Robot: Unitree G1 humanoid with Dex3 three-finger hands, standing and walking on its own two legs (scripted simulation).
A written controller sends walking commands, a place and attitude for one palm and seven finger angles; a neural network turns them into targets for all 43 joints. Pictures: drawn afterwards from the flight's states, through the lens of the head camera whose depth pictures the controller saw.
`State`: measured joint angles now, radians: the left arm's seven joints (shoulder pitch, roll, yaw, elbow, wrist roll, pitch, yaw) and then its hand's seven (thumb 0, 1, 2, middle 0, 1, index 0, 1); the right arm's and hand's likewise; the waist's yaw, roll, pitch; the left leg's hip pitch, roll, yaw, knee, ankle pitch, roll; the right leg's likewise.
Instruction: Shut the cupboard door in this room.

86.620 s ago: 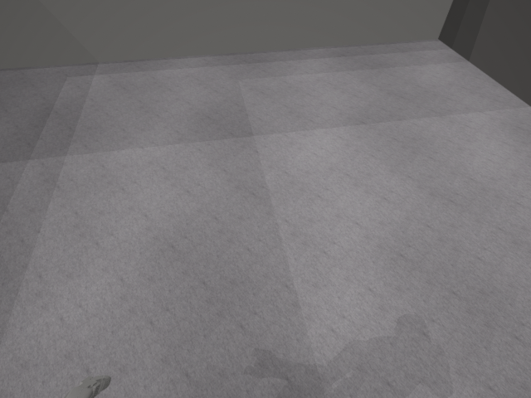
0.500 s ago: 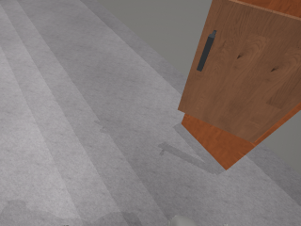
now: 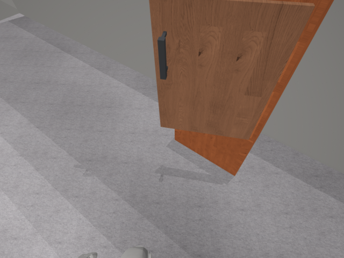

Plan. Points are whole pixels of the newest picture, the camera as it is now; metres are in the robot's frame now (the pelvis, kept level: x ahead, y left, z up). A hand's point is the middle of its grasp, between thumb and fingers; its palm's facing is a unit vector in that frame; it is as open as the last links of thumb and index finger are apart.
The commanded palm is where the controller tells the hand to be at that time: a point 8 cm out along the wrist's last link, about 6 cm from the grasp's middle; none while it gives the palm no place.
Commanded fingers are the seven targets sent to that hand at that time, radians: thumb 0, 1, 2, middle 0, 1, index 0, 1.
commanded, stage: turn to face it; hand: left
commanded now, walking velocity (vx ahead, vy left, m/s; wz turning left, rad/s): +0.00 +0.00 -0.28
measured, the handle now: (164, 56) +0.69 +0.06 +0.07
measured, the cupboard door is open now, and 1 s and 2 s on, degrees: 26 26 26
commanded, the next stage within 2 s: take the last steps up to it in 0.16 s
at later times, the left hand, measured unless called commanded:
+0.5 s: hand out of the picture +0.12 +0.19 -0.16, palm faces -0.18 -0.96 -0.22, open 7.4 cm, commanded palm none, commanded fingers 0.00 0.90 0.90 -0.20 -0.30 -0.20 -0.30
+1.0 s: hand out of the picture +0.13 +0.14 -0.20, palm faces -0.13 -0.98 -0.12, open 7.4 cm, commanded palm none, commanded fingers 0.00 0.90 0.90 -0.20 -0.30 -0.20 -0.30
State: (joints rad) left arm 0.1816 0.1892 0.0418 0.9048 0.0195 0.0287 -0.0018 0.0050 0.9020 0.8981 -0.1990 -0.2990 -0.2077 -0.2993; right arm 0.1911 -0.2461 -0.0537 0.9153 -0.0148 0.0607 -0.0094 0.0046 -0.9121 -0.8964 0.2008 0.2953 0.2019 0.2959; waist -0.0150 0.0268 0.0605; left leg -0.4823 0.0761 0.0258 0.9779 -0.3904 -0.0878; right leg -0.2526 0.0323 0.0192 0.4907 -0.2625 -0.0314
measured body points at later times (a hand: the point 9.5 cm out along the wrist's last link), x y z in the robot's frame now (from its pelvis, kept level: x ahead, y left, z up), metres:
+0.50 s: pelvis +0.02 +0.01 +0.00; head +0.04 -0.01 +0.45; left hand +0.13 +0.24 -0.14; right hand -0.02 -0.23 -0.16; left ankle +0.02 +0.13 -0.74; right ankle -0.04 -0.10 -0.73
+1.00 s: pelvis +0.16 -0.02 -0.02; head +0.19 +0.00 +0.43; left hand +0.14 +0.19 -0.18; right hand +0.19 -0.25 -0.16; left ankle +0.24 +0.05 -0.74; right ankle +0.00 -0.10 -0.68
